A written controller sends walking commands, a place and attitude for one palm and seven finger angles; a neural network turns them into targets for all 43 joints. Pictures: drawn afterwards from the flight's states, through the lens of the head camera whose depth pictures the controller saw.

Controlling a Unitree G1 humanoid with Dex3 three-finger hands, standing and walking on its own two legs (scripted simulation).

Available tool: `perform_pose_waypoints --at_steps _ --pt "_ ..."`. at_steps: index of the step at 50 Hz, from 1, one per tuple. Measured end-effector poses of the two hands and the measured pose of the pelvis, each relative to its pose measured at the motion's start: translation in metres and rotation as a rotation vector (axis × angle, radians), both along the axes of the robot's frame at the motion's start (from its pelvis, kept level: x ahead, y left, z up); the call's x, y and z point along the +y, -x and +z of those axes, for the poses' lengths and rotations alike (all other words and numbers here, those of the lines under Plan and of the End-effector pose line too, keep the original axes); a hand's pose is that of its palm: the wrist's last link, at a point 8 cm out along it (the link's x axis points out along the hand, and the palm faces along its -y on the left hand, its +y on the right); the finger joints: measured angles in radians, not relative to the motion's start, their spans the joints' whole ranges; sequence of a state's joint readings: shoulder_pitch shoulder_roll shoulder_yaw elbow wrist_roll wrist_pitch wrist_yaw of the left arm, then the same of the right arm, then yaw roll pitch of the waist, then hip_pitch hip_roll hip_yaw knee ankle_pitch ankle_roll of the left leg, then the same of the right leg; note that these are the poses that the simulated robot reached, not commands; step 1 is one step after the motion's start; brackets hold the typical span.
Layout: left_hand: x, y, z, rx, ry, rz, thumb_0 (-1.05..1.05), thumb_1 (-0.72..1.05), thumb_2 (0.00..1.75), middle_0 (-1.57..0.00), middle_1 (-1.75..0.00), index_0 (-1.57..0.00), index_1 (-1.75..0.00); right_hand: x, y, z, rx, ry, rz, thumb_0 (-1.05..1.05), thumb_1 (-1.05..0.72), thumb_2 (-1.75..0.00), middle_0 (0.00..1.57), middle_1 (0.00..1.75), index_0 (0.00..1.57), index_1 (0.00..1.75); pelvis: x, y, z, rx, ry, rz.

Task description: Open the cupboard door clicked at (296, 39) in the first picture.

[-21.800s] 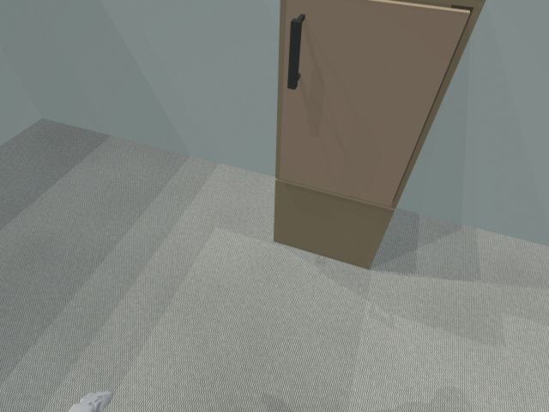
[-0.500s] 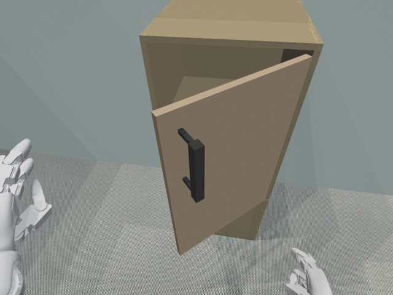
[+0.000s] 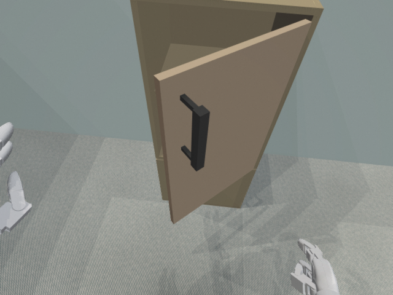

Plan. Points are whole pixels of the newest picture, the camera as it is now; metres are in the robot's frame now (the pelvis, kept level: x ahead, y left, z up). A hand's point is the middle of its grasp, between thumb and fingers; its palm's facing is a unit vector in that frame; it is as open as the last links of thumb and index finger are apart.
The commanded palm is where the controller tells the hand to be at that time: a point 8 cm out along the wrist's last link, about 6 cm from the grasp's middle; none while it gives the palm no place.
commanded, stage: step back with the hand held close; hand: left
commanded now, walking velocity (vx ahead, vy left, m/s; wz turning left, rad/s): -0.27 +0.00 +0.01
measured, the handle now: (192, 135) +0.39 +0.04 +0.12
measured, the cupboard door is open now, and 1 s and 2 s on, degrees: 43 43 43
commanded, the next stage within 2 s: stop stepping back and stand still in 0.56 s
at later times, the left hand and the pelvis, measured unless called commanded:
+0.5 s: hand out of the picture +0.10 +0.29 +0.18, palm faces +0.50 -0.76 -0.42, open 7.4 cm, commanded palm +0.03 +0.32 +0.18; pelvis -0.10 +0.01 -0.01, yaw +2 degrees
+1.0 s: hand out of the picture +0.01 +0.27 +0.17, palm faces +0.41 -0.81 -0.42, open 7.4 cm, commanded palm -0.06 +0.30 +0.18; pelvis -0.21 +0.00 +0.00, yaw +0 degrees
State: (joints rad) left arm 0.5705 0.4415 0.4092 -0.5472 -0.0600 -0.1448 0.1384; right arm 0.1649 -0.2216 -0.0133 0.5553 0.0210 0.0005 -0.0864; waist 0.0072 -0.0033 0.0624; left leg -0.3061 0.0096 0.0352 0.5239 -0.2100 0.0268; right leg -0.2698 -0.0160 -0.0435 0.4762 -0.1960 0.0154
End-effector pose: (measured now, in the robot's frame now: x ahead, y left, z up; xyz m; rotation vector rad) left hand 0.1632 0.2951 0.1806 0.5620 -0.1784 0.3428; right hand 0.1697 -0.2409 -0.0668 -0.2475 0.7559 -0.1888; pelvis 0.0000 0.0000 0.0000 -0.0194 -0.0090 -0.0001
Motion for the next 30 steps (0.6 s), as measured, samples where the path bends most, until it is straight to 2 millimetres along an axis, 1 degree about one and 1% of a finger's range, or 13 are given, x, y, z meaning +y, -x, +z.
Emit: perform_pose_waypoints --at_steps 4,11,16,20,23,26,30 --pt "0.004 0.021 0.005 -0.063 -0.021 0.010 0.02 0.89 0.90 -0.21 -0.31 -0.21 -0.30 0.007 0.016 0.000 -0.031 -0.007 0.015 0.01 -0.90 -0.90 0.21 0.30 0.20 0.30 0.001 0.017 -0.005 -0.007 0.000 0.002" --pt "0.009 0.058 -0.006 -0.105 0.015 0.058 0.01 0.89 0.90 -0.21 -0.31 -0.21 -0.30 0.012 0.051 -0.009 -0.036 -0.006 0.040 0.01 -0.90 -0.90 0.21 0.30 0.20 0.30 0.004 0.044 -0.012 -0.013 0.016 0.011" --pt "0.014 0.074 -0.009 -0.173 0.052 0.039 0.01 0.89 0.90 -0.21 -0.31 -0.21 -0.30 0.013 0.083 -0.014 0.007 0.045 0.036 0.01 -0.90 -0.90 0.21 0.30 0.20 0.30 0.013 0.064 -0.016 -0.024 0.032 0.018" --pt "0.026 0.084 0.000 -0.201 0.010 0.035 0.02 0.89 0.90 -0.21 -0.31 -0.21 -0.30 0.019 0.106 -0.012 0.010 0.052 0.021 0.01 -0.90 -0.90 0.21 0.30 0.20 0.30 0.017 0.080 -0.014 -0.028 0.068 0.046" --pt "0.032 0.099 0.013 -0.223 -0.027 0.042 0.02 0.89 0.90 -0.21 -0.31 -0.21 -0.30 0.027 0.119 -0.010 0.013 0.021 0.028 0.01 -0.90 -0.90 0.21 0.30 0.20 0.30 0.015 0.091 -0.009 -0.009 0.073 0.054" --pt "0.030 0.118 0.017 -0.215 -0.027 0.049 0.02 0.89 0.90 -0.21 -0.31 -0.21 -0.30 0.034 0.127 -0.007 0.001 -0.011 0.049 0.01 -0.90 -0.90 0.21 0.30 0.20 0.30 0.012 0.101 -0.006 0.024 0.064 0.036" --pt "0.016 0.137 0.010 -0.177 0.009 0.034 0.01 0.89 0.90 -0.20 -0.31 -0.20 -0.30 0.037 0.131 -0.010 -0.032 -0.040 0.100 0.01 -0.90 -0.90 0.21 0.30 0.20 0.30 0.006 0.125 -0.008 0.069 0.042 0.016"
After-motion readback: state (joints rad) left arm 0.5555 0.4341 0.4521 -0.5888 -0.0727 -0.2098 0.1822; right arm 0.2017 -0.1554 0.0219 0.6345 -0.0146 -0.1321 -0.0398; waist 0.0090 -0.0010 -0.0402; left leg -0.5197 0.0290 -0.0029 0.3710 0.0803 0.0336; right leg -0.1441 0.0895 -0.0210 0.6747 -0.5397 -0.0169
